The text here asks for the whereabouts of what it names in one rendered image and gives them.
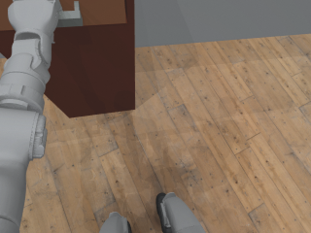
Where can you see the robot left thigh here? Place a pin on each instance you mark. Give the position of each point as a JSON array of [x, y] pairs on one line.
[[115, 224]]

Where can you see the left robot shin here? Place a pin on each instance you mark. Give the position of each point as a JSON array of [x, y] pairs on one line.
[[114, 214]]

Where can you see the handle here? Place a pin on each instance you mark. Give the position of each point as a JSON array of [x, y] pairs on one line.
[[70, 18]]

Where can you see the drawer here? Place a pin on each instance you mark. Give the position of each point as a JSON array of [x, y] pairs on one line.
[[93, 12]]

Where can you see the left robot hand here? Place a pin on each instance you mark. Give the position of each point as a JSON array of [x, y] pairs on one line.
[[41, 15]]

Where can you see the left robot forearm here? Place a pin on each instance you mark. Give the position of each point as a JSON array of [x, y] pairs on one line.
[[26, 72]]

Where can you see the left robot upper arm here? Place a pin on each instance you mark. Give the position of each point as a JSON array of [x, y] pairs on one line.
[[23, 137]]

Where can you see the cabinet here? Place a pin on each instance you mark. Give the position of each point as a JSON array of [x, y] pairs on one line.
[[92, 70]]

